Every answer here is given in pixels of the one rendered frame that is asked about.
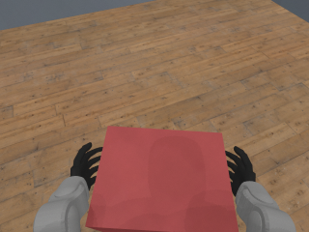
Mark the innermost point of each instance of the robot right forearm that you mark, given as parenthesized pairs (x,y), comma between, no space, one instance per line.
(259,211)

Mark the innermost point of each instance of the robot left forearm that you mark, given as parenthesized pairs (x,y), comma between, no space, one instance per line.
(65,207)

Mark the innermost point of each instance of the carton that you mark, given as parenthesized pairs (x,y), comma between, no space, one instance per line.
(156,180)

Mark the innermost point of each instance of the right robot hand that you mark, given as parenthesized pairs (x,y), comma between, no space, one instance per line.
(242,167)

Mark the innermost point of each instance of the left robot hand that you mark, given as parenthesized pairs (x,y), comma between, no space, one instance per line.
(82,163)

